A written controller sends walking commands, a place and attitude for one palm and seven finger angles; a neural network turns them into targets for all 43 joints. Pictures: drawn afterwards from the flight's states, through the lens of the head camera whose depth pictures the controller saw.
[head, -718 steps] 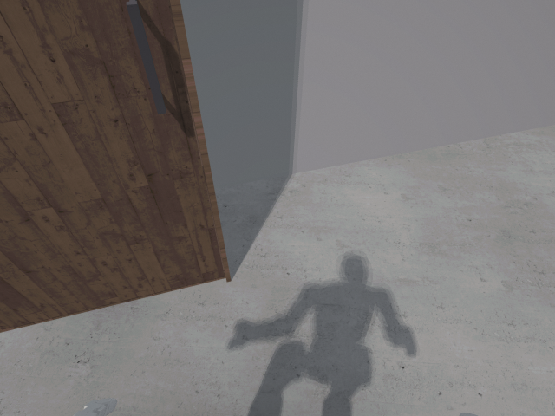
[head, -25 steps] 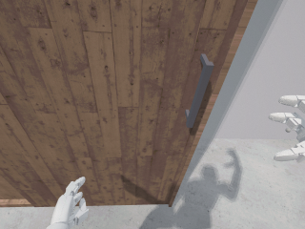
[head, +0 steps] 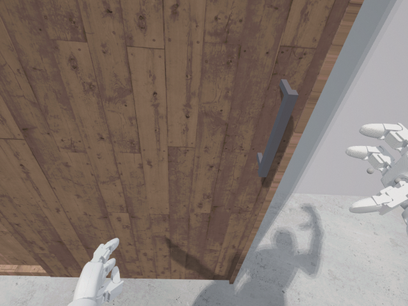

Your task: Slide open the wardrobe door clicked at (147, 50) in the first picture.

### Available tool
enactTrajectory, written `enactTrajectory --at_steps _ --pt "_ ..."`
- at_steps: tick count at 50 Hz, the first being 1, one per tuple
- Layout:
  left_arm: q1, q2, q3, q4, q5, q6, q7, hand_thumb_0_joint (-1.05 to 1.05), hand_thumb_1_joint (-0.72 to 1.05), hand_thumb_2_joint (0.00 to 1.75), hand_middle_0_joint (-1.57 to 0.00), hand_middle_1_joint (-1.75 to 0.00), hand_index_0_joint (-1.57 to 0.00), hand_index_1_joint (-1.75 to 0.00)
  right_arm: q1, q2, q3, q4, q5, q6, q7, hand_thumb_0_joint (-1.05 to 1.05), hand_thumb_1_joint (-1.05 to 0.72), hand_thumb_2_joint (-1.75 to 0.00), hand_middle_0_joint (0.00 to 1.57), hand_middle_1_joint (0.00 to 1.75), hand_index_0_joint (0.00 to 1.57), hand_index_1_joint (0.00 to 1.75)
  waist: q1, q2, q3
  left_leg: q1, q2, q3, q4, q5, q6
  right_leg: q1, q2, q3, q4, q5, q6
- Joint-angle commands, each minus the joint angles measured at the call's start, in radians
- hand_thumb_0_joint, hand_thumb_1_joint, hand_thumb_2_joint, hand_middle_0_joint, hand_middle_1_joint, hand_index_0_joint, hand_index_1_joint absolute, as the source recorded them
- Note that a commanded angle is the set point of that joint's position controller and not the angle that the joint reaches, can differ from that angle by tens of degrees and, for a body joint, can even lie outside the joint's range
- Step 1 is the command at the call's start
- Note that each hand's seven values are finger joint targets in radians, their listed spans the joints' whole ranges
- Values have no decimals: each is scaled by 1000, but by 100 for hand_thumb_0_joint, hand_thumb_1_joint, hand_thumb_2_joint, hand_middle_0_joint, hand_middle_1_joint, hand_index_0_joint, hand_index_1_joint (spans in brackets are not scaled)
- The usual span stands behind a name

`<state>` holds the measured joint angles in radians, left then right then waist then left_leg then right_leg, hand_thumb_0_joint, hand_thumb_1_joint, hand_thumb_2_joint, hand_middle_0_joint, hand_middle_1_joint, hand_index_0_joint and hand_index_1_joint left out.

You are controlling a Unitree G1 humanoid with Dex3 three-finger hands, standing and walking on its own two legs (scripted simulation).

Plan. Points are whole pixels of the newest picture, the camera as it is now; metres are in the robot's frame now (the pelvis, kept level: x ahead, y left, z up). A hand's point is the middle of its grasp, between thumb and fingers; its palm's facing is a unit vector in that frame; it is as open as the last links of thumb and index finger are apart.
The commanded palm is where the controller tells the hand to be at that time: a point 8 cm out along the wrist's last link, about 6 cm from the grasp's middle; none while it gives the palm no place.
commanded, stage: move the hooked fingers beside the handle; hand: right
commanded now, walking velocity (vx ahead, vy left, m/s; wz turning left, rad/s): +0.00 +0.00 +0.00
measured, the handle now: (272, 132) +0.40 -0.11 +0.18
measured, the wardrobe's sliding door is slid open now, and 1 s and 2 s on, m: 0.00 0.00 0.00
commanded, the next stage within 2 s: none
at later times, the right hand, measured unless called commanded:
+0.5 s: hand (338, 164) +0.31 -0.21 +0.19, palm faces +0.04 +1.00 -0.08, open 14.0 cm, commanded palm +0.28 -0.25 +0.19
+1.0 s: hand (319, 157) +0.33 -0.18 +0.19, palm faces +0.00 +1.00 -0.04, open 14.0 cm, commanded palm +0.31 -0.23 +0.18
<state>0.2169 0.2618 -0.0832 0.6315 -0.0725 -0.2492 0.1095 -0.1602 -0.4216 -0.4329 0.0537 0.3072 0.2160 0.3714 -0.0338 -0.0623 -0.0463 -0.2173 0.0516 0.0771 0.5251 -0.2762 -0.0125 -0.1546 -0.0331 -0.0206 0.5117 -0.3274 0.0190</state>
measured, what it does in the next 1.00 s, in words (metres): stands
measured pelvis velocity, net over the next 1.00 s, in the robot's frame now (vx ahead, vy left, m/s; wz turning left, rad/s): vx -0.01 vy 0.01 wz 0.00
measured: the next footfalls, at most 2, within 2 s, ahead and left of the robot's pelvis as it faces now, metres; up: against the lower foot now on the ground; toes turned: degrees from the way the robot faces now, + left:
none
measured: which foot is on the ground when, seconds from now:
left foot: down 0.00-1.00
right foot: down 0.00-1.00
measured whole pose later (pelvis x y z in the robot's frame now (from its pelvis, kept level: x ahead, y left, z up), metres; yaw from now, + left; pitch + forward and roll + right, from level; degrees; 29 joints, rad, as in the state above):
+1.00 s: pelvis -0.01 +0.01 +0.00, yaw +0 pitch -2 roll +0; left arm 0.21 0.27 -0.06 0.65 -0.08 -0.20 0.12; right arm -0.33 -0.31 -0.26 0.17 0.25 0.22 0.23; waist -0.02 -0.06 -0.04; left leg -0.24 0.05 0.08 0.55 -0.28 -0.01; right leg -0.17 -0.03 -0.02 0.52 -0.32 0.02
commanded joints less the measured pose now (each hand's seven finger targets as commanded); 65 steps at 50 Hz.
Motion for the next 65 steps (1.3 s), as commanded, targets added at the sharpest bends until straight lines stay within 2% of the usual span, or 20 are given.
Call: enactTrajectory --at_steps 1,3,4,8,14,16,17,21,25,28,32,40,41,42,43,48,52,56,60,65 --pt "-141 113 52 -181 -7 -51 9 0 90 90 -20 -30 -20 -30 -264 -234 -75 -169 8 -15 -18 0 50 -30 30 120 30 120 -19 -13 -112 50 -17 11 -49 294 23 2 24 16 -63 299 -35" --pt "-137 116 55 -183 -8 -51 12 0 90 90 -20 -30 -20 -30 -278 -206 -37 -191 11 -11 -9 0 50 -30 30 120 30 120 -7 14 -132 45 -20 8 -52 292 19 17 22 15 -53 290 -41" --pt "-130 119 57 -180 -6 -53 16 0 90 90 -20 -30 -20 -30 -309 -228 -49 -197 10 -18 -8 0 50 -30 30 120 30 120 -3 22 -147 49 -21 9 -48 294 18 25 22 21 -49 293 -41" --pt "-135 112 56 -178 -1 -66 24 0 90 90 -20 -30 -20 -30 -357 -209 -26 -286 15 -66 -12 0 50 -30 30 120 30 120 0 -13 -200 54 -21 4 -40 299 19 64 25 25 -39 303 -43" --pt "-130 110 54 -148 -1 -63 33 0 90 90 -20 -30 -20 -30 -383 -192 -10 -198 -7 -68 -62 0 50 -30 30 120 30 120 -3 -10 -145 29 -18 6 -46 247 20 36 27 28 -54 259 -39" --pt "-131 111 52 -146 -3 -55 34 0 90 90 -20 -30 -20 -30 -395 -183 3 -149 -15 -50 -73 0 50 -30 30 120 30 120 1 27 -120 22 -17 9 -51 222 19 15 28 31 -63 237 -40" --pt "-129 115 57 -144 -3 -51 32 0 90 90 -20 -30 -20 -30 -384 -205 -16 -144 -19 -45 -79 0 50 -30 30 120 30 120 -5 51 -127 37 -17 5 -53 232 19 15 24 28 -58 248 -42" --pt "-146 103 52 -168 -3 -44 26 0 90 90 -20 -30 -20 -30 -435 -163 26 -181 -23 -41 -83 0 50 -30 30 120 30 120 -6 12 -176 52 -11 4 -36 262 22 32 30 27 -55 270 -40" --pt "-142 101 53 -169 2 -42 20 0 90 90 -20 -30 -20 -30 -414 -154 17 -205 -19 -61 -93 0 50 -30 30 120 30 120 -8 40 -220 81 -13 5 -24 323 20 44 27 21 -46 317 -41" --pt "-143 100 55 -167 0 -39 16 0 90 90 -20 -30 -20 -30 -389 -118 43 -183 -20 -58 -104 0 50 -30 30 120 30 120 -6 63 -190 63 -14 3 -31 302 18 30 24 17 -50 294 -42" --pt "-144 107 59 -159 -3 -24 18 0 90 90 -20 -30 -20 -30 -406 -151 24 -150 -34 -37 -130 0 50 -30 30 120 30 120 -4 71 -137 42 -14 -5 -51 238 17 1 23 13 -58 237 -43" --pt "-138 99 58 -159 0 -18 25 0 90 90 -20 -30 -20 -30 -537 -137 58 -188 -40 -81 -136 0 50 -30 30 120 30 120 14 -2 -220 67 -12 -11 -41 272 22 48 30 15 -50 270 -43" --pt "-138 95 57 -158 1 -22 26 0 90 90 -20 -30 -20 -30 -543 -98 92 -185 -37 -88 -130 0 50 -30 30 120 30 120 20 12 -220 63 -14 -9 -40 284 21 58 28 15 -50 278 -44" --pt "-133 98 60 -155 -1 -23 25 0 90 90 -20 -30 -20 -30 -518 -107 84 -179 -36 -91 -128 0 50 -30 30 120 30 120 16 15 -218 66 -16 -9 -42 290 23 57 23 17 -48 287 -43" --pt "-134 99 58 -151 -1 -22 25 0 90 90 -20 -30 -20 -30 -495 -85 95 -133 -31 -84 -126 0 50 -30 30 120 30 120 16 53 -189 53 -16 -6 -46 274 20 40 24 17 -52 263 -44" --pt "-132 105 59 -147 -7 -3 21 0 90 90 -20 -30 -20 -30 -495 -47 135 -42 -43 -38 -145 0 50 -30 30 120 30 120 14 61 -116 11 -14 -4 -59 188 22 -6 25 22 -71 196 -41" --pt "-125 112 65 -148 0 18 17 0 90 90 -20 -30 -20 -30 -556 -136 61 -54 -58 -38 -185 0 50 -30 30 120 30 120 9 91 -173 45 -14 -13 -58 192 20 -7 25 21 -67 212 -43" --pt "-132 93 58 -159 4 17 13 0 90 90 -20 -30 -20 -30 -654 -130 70 -119 -65 -100 -205 0 50 -30 30 120 30 120 16 28 -245 80 -13 -22 -46 243 24 31 27 13 -63 253 -41" --pt "-109 95 60 -139 2 17 15 0 90 90 -20 -30 -20 -30 -654 -63 135 -42 -68 -122 -195 0 50 -30 30 120 30 120 34 36 -207 55 -20 -16 -53 250 27 34 20 14 -70 251 -41" --pt "-100 107 66 -142 -5 40 11 0 90 90 -20 -30 -20 -30 -554 -49 133 66 -64 -60 -170 0 50 -30 30 120 30 120 22 68 -158 49 -17 -11 -58 249 27 -15 23 9 -75 236 -40"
